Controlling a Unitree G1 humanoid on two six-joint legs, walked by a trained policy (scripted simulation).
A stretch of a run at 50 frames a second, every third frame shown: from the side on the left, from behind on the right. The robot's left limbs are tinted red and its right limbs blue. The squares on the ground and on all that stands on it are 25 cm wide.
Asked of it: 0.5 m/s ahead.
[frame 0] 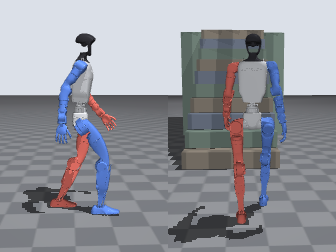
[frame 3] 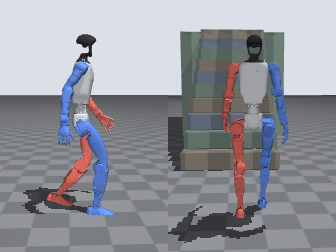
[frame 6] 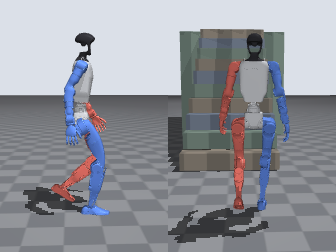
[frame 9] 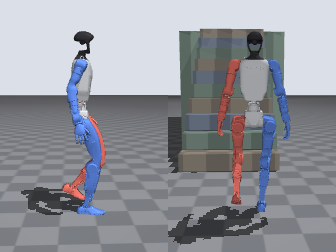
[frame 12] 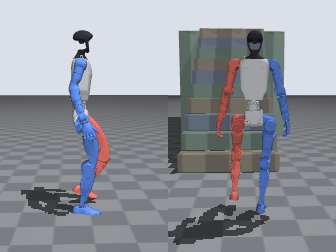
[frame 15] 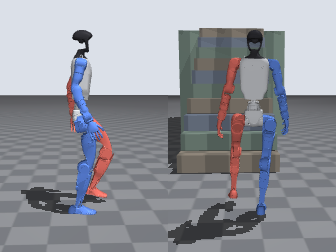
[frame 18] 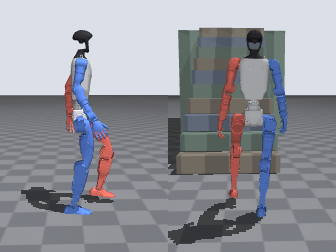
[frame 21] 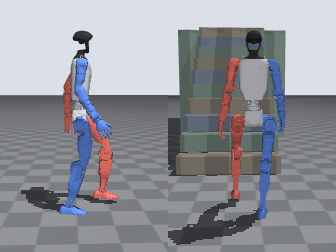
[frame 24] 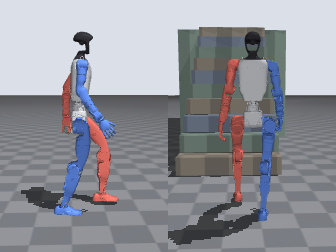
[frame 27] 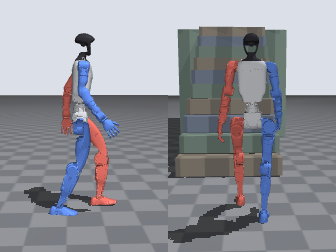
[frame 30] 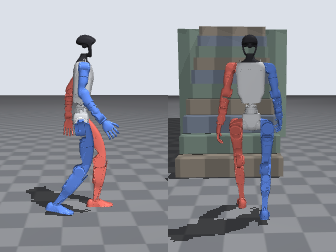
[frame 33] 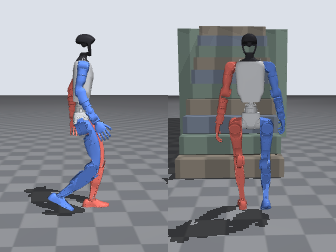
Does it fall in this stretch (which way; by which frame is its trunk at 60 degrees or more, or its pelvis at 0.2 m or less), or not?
no
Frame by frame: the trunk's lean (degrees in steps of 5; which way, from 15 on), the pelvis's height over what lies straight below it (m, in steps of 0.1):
0: 5, 0.8
3: 5, 0.8
6: 5, 0.8
9: 5, 0.8
12: 0, 0.8
15: 0, 0.8
18: 0, 0.8
21: 5, 0.8
24: 5, 0.8
27: 5, 0.8
30: 5, 0.8
33: 5, 0.8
